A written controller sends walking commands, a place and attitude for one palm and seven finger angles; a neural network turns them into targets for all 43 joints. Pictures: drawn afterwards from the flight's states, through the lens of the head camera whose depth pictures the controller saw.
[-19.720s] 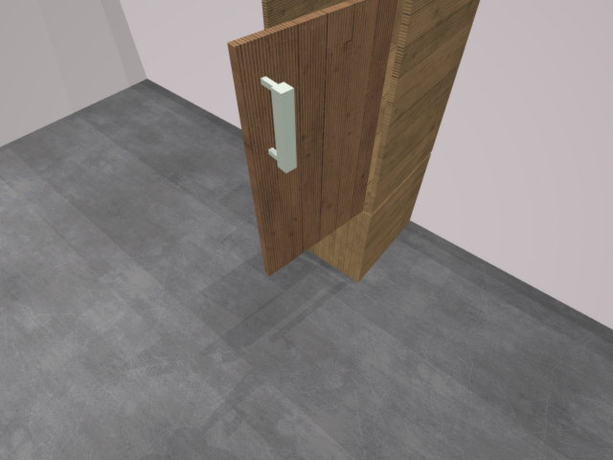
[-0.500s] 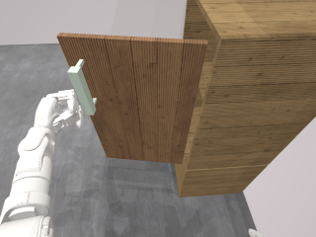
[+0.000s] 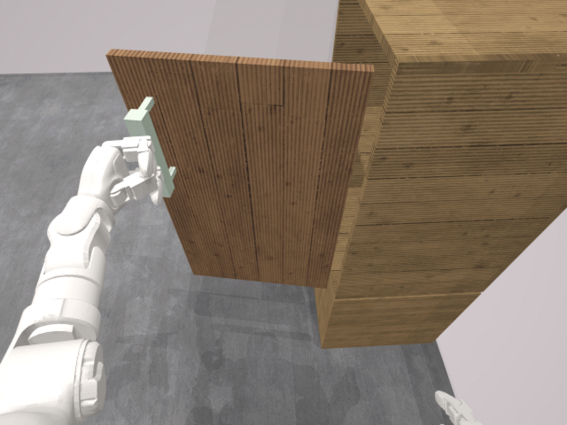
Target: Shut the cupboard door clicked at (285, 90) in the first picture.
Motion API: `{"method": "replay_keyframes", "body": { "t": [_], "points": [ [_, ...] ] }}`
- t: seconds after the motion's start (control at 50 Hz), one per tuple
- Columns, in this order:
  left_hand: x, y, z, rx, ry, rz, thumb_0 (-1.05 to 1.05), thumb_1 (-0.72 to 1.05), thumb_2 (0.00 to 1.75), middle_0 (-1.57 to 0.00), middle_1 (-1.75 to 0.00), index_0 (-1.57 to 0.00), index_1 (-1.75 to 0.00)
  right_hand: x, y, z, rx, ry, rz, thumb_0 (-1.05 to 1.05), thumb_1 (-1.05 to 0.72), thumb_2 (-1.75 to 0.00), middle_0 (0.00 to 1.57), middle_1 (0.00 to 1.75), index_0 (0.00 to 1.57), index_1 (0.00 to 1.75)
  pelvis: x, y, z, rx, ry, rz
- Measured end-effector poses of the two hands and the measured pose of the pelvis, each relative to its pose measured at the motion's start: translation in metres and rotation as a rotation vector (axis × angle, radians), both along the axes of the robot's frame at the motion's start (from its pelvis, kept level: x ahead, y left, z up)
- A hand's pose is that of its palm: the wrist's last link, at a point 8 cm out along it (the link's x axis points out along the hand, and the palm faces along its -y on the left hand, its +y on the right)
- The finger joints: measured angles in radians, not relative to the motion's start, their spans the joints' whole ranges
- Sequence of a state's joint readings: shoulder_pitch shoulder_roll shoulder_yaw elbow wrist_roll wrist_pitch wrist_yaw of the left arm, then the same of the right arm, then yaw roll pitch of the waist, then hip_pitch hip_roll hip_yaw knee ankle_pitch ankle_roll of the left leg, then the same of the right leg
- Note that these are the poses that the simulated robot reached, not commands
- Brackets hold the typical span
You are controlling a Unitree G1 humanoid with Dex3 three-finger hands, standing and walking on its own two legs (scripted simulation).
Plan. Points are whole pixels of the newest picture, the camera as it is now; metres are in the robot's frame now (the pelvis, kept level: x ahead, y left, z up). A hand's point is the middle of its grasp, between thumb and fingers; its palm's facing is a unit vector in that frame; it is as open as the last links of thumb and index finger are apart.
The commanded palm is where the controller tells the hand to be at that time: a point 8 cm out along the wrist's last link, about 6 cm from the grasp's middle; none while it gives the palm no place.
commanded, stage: push the door shut along its arc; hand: left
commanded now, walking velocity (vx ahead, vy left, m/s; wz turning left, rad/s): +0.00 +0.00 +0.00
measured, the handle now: (157, 148) +0.50 +0.21 +0.12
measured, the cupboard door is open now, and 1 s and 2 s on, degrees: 80 59 48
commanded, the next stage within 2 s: pull the fist back off the door in 1.62 s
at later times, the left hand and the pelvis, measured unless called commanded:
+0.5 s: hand (164, 156) +0.46 +0.19 +0.13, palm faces -0.22 -0.97 -0.03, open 3.1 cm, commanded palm +0.47 +0.22 +0.13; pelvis -0.01 +0.00 -0.01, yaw +1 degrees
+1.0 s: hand (192, 131) +0.53 +0.16 +0.13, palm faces -0.31 -0.95 +0.02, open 3.1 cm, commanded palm +0.54 +0.18 +0.13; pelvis -0.01 +0.01 -0.03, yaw +0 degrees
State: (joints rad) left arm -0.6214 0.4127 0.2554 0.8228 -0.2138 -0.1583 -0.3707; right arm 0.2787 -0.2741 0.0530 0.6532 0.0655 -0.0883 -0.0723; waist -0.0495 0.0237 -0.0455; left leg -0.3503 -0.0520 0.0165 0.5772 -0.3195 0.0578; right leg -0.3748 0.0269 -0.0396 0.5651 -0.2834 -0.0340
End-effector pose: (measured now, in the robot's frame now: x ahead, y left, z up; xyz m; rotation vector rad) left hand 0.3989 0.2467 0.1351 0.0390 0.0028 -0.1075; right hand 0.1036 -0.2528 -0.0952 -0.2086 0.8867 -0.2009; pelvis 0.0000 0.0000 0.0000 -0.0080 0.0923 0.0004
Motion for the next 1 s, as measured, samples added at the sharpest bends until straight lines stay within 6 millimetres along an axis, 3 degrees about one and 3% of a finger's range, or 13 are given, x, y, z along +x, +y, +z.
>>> {"method": "replay_keyframes", "body": {
  "t": [0.4,0.8,1.0],
  "points": [
    [0.044,0.000,0.000,0.003,0.036,-0.091,-0.02,0.92,0.98,-1.30,-1.50,-1.30,-1.50,-0.082,-0.031,-0.016,-0.070,0.243,-0.077,0.01,-0.91,-0.90,0.20,0.30,0.21,0.30,-0.009,-0.006,-0.010,-0.004,0.091,0.013],
    [0.095,-0.014,-0.002,-0.026,0.058,-0.171,-0.03,1.02,1.04,-1.30,-1.50,-1.30,-1.50,-0.116,-0.022,-0.025,-0.097,0.358,-0.106,0.01,-0.91,-0.90,0.20,0.30,0.21,0.30,-0.014,0.004,-0.025,-0.025,0.191,0.014],
    [0.124,-0.032,-0.004,-0.043,0.063,-0.204,0.00,0.94,0.95,-1.30,-1.50,-1.30,-1.50,-0.131,-0.014,-0.029,-0.099,0.427,-0.138,0.01,-0.91,-0.90,0.21,0.30,0.21,0.30,-0.009,0.010,-0.031,-0.034,0.232,0.009]
  ]
}}
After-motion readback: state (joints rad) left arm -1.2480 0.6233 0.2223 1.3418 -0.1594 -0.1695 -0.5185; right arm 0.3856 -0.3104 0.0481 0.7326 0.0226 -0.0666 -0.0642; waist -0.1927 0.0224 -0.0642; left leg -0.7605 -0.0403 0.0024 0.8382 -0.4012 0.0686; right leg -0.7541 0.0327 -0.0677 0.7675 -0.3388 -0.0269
